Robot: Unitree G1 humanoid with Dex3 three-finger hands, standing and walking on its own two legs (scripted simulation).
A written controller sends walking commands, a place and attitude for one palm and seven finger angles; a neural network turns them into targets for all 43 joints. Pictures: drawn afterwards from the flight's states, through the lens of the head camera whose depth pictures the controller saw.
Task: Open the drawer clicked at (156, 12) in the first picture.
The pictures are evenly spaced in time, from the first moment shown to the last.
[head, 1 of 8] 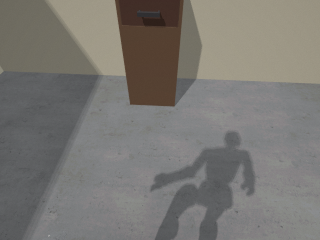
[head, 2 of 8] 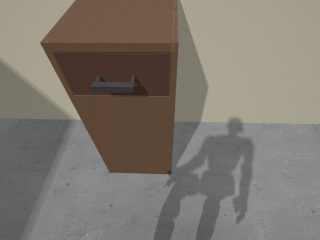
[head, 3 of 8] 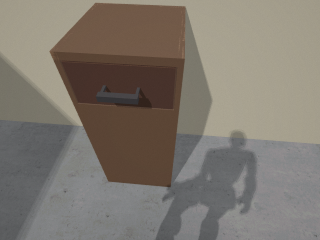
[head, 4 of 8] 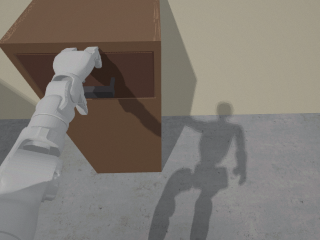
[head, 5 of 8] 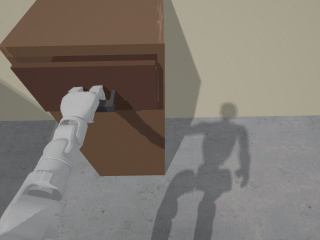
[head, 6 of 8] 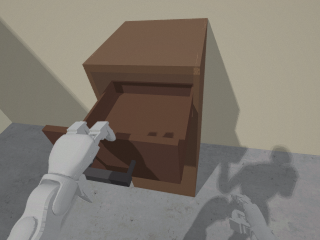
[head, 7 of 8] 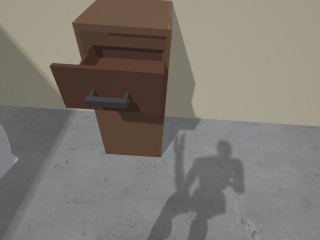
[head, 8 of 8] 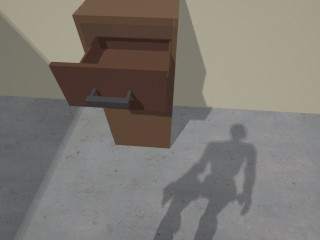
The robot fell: no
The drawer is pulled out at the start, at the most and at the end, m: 0.00 0.30 0.29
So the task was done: yes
